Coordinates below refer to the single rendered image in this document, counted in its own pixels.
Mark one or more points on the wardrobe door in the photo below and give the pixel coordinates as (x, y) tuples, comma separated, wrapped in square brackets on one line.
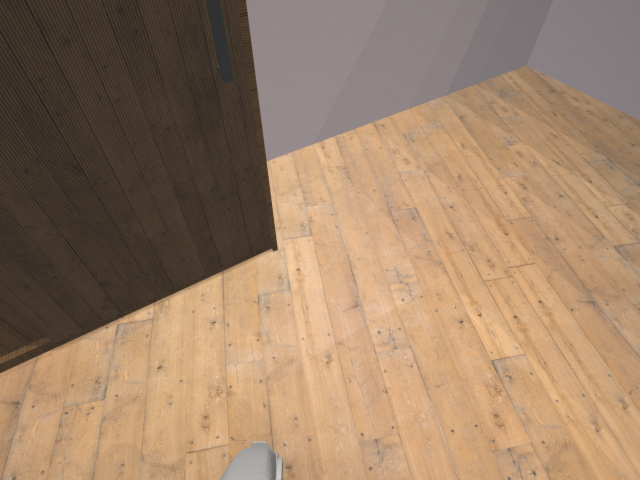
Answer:
[(15, 330), (128, 167)]

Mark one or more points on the robot left thigh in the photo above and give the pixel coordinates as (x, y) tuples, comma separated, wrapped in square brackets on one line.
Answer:
[(255, 463)]

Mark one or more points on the handle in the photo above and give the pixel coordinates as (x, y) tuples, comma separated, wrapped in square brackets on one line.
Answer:
[(220, 40)]

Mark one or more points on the robot left shin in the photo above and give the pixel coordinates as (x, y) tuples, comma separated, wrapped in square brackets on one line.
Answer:
[(260, 444)]

